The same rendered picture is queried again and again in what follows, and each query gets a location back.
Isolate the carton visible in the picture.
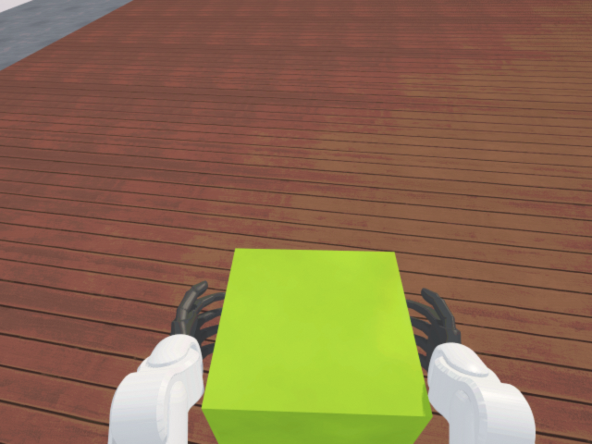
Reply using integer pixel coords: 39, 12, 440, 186
202, 248, 433, 444

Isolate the left robot hand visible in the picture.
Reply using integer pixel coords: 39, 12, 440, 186
169, 281, 226, 359

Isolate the robot right forearm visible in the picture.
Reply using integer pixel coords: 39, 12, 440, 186
427, 343, 536, 444

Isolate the right robot hand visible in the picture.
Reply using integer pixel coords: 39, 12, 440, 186
405, 288, 462, 373

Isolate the robot left forearm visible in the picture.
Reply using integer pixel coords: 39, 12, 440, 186
108, 334, 204, 444

